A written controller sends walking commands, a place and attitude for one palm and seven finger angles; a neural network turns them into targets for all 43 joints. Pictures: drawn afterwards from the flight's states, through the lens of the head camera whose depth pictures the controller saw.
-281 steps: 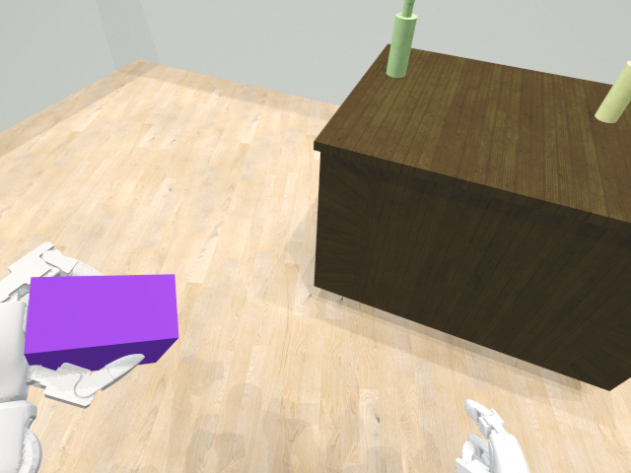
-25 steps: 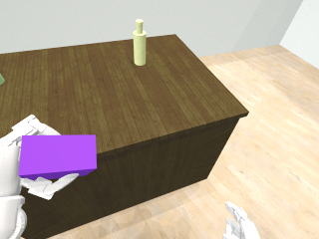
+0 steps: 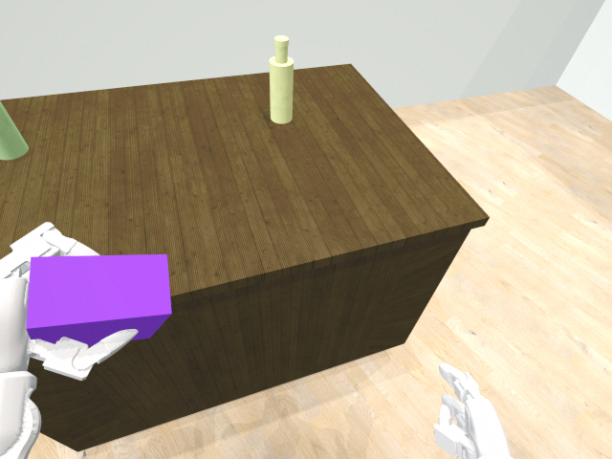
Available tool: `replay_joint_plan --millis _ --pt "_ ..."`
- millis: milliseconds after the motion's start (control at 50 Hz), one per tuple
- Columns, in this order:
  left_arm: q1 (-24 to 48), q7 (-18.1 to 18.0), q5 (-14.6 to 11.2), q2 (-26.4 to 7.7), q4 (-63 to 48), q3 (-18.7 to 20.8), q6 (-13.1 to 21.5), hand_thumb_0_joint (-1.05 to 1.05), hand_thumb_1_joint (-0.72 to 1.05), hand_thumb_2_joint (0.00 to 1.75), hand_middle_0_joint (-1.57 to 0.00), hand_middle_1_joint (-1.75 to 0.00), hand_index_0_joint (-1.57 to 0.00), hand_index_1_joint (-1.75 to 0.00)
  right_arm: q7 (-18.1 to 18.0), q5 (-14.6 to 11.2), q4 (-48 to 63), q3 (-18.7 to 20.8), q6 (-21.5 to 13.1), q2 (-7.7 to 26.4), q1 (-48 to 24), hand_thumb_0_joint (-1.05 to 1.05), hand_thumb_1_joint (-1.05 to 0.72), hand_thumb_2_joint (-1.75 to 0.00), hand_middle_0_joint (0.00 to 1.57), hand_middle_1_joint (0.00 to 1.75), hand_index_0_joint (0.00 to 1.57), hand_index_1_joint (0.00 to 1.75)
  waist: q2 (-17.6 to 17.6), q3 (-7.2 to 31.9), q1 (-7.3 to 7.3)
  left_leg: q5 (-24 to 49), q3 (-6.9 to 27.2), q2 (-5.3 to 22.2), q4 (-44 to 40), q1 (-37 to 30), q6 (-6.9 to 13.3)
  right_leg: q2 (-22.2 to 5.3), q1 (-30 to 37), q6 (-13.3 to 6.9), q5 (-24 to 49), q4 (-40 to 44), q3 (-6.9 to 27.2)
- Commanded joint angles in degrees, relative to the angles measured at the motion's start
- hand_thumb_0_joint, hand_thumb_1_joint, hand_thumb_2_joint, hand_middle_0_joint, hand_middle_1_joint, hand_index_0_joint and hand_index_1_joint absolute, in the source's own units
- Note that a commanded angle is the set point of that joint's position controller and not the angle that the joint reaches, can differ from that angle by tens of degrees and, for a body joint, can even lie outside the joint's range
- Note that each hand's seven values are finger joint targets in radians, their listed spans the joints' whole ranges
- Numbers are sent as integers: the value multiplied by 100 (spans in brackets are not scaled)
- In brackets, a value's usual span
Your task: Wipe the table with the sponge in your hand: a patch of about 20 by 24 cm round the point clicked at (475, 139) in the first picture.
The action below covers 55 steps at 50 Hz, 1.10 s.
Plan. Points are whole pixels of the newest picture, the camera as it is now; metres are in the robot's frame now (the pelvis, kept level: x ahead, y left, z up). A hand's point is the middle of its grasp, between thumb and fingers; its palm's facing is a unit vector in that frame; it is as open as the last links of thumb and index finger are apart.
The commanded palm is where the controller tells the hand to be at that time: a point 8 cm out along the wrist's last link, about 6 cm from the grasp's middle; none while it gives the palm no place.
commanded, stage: look again from close up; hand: left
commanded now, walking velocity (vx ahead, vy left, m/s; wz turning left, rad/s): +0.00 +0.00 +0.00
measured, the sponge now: (119, 303) +0.23 +0.23 +0.13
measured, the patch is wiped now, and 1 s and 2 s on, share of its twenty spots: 0.00 0.00 0.00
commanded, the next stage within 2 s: shuffle to correct the standing spot in 0.18 s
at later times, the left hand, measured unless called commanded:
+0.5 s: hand (124, 272) +0.25 +0.23 +0.15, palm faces +0.36 -0.84 -0.40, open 9.8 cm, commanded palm +0.20 +0.26 +0.17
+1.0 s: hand (122, 242) +0.29 +0.24 +0.15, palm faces +0.41 -0.80 -0.44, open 9.8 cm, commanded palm +0.24 +0.27 +0.17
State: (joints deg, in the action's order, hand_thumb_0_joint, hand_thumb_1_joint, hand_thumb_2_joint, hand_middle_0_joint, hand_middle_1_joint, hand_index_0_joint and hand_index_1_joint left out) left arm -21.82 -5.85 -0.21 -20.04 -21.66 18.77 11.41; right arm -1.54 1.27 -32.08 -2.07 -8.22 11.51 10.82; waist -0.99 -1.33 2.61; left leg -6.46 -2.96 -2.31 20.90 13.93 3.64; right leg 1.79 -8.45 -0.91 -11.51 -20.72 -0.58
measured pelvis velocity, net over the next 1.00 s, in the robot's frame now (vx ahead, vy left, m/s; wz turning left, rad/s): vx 0.09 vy -0.01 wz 0.03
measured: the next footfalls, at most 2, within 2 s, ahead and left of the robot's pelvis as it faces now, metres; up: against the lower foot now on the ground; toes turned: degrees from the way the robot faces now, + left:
right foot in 0.86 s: +0.14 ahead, -0.10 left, +0.00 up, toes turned -4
left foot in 1.18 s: +0.19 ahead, +0.18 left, +0.00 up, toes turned +5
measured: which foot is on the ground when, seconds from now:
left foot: down 0.00-0.88, up 0.90-1.00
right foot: down 0.00-0.68, up 0.70-0.84, down 0.86-1.00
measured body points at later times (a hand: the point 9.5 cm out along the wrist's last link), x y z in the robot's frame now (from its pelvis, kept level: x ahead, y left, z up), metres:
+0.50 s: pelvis +0.04 -0.02 -0.01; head +0.06 -0.01 +0.44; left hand +0.23 +0.27 +0.17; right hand +0.23 -0.25 -0.08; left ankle +0.06 +0.07 -0.74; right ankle +0.00 -0.11 -0.74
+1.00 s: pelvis +0.09 -0.01 -0.01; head +0.11 -0.02 +0.44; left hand +0.26 +0.28 +0.18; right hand +0.25 -0.24 -0.11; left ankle +0.06 +0.10 -0.67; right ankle +0.10 -0.09 -0.74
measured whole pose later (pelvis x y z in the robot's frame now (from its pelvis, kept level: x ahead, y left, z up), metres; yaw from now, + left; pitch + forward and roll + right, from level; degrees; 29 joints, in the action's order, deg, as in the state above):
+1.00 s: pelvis +0.09 -0.01 -0.01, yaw +2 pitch +0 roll +1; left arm -27.9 -5.6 -2.8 -20.9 -25.1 21.9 14.1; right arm -0.2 -0.2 -35.7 0.2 -3.8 12.1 13.8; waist 0.0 -2.2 0.9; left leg -22.4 -0.7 -1.4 64.1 27.2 1.0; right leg -0.7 -14.6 -3.3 -17.0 -31.8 -6.1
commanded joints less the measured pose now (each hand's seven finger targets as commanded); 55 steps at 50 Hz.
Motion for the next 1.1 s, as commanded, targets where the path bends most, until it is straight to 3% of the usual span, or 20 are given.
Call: replay_joint_plan --millis 0,280,360,460,520,560,620,660,680,720,760,800,820,860,880,900,960,1000,1040,1080 --pt "611 -101 -124 -910 -1621 526 443 0 10 130 -120 -160 -120 -160 -65 -41 884 252 -305 692 -543 0 -90 -90 20 30 20 30 703 729 -86 -667 814 566 -429 -683 -337 -252 -290 -75 -62 459 389" --pt "52 -71 -299 -1053 -1524 730 293 0 10 130 -120 -160 -120 -160 -125 -121 860 277 -61 702 -532 0 -90 -90 20 30 20 30 278 1092 -95 1251 532 445 201 -1024 -236 -385 -4 42 1395 334 314" --pt "-62 -91 -331 -1099 -1653 739 279 0 10 130 -120 -160 -120 -160 -108 -102 859 338 -24 776 -578 0 -90 -90 20 30 20 30 297 1157 -122 621 479 406 434 -868 -113 -521 41 -27 1062 140 441" --pt "-42 -116 -337 -1118 -1483 755 270 0 10 130 -120 -160 -120 -160 -106 -127 827 384 33 790 -581 0 -90 -90 20 30 20 30 36 644 -148 -186 485 334 866 -200 -44 -825 -174 -232 276 163 907" --pt "235 -122 -328 -1080 -1393 713 315 0 10 130 -120 -160 -120 -160 -88 -178 773 397 74 769 -468 0 -90 -90 20 30 20 30 -200 490 -188 -141 397 282 1131 113 -53 -1047 -37 -386 602 -59 1049" --pt "364 -128 -326 -1166 -1479 767 340 0 10 130 -120 -160 -120 -160 -92 -188 763 409 78 803 -510 0 -90 -90 20 30 20 30 71 519 -208 224 409 330 1005 -181 -7 -979 -160 -338 1011 -422 858" --pt "341 -121 -313 -1141 -1702 737 409 0 10 130 -120 -160 -120 -160 -93 -212 804 412 93 830 -426 0 -90 -90 20 30 20 30 861 931 -275 1501 1247 786 614 -1308 367 -318 -885 -2 1169 -1884 36" --pt "383 -110 -316 -1224 -1989 758 447 0 10 130 -120 -160 -120 -160 -67 -152 823 399 8 754 -405 0 -90 -90 20 30 20 30 1479 776 -308 2019 2179 1369 74 -2061 676 -128 -2137 37 -1291 -2877 -114" --pt "294 -106 -261 -1139 -2003 698 424 0 10 130 -120 -160 -120 -160 -38 -120 779 423 -23 723 -324 0 -90 -90 20 30 20 30 1267 664 -308 1905 2369 1556 -78 -1939 763 -164 -2297 -8 -1783 -3116 -45" --pt "-90 -109 -267 -1109 -1889 764 331 0 10 130 -120 -160 -120 -160 -40 -116 794 455 -24 774 -270 0 -90 -90 20 30 20 30 823 419 -241 1774 1898 1487 -127 -1137 688 -317 -1905 -12 -1679 -2772 -122" --pt "-367 -146 -283 -1217 -1889 976 343 0 10 130 -120 -160 -120 -160 -19 -167 816 452 -57 807 -314 0 -90 -90 20 30 20 30 869 607 -185 1804 1119 1138 148 -775 496 -321 -1243 -4 -1004 -1880 -405" --pt "-505 -158 -290 -1175 -1646 1021 411 0 10 130 -120 -160 -120 -160 -27 -188 822 415 -15 763 -366 0 -90 -90 20 30 20 30 682 731 -129 975 858 954 520 280 276 -309 184 -16 -196 -766 -531" --pt "-526 -165 -292 -1222 -1463 1101 439 0 10 130 -120 -160 -120 -160 -34 -191 823 402 17 751 -428 0 -90 -90 20 30 20 30 290 790 -62 310 753 808 1138 1144 192 -488 1190 -120 219 -390 -235" --pt "-527 -148 -379 -1344 -1254 1194 454 0 10 130 -120 -160 -120 -160 -22 -201 872 508 27 724 -395 0 -90 -90 20 30 20 30 -1551 885 -161 -1821 207 -56 4012 2431 -134 -2542 1485 -1152 393 427 2848" --pt "-296 -106 -436 -1091 -1251 1034 476 0 10 130 -120 -160 -120 -160 -9 -190 773 587 25 839 -214 0 -90 -90 20 30 20 30 -1160 557 -243 -2054 557 112 4774 2443 -284 -2783 697 -1279 -460 735 3022" --pt "-185 -70 -390 -1037 -1334 928 491 0 10 130 -120 -160 -120 -160 33 -223 770 654 22 890 -176 0 -90 -90 20 30 20 30 -882 175 -271 -1881 789 303 5017 2569 -320 -2725 266 -1334 -680 794 3013" --pt "-91 -95 -295 -1208 -1489 1028 600 0 10 130 -120 -160 -120 -160 85 -154 555 435 139 694 -330 0 -90 -90 20 30 20 30 79 234 -294 -1475 749 676 4388 2200 -277 -2225 -115 -1033 942 295 1586" --pt "180 -127 -232 -1079 -1685 821 656 0 10 130 -120 -160 -120 -160 49 -143 557 403 61 559 -321 0 -90 -90 20 30 20 30 -272 407 -276 -1059 286 609 3205 1371 -244 -1861 -381 -753 1526 137 615" --pt "309 -178 -200 -1081 -1825 761 640 0 10 130 -120 -160 -120 -160 -18 -113 555 455 -108 520 -427 0 -90 -90 20 30 20 30 -678 505 -129 -835 -250 346 2069 513 -190 -1657 -383 -616 1530 -18 418" --pt "240 -221 -202 -1081 -1953 767 601 0 10 130 -120 -160 -120 -160 -77 -90 523 497 -234 534 -407 0 -90 -90 20 30 20 30 -517 668 -142 -320 -563 149 1086 -237 -164 -1510 -314 -435 1366 -432 175"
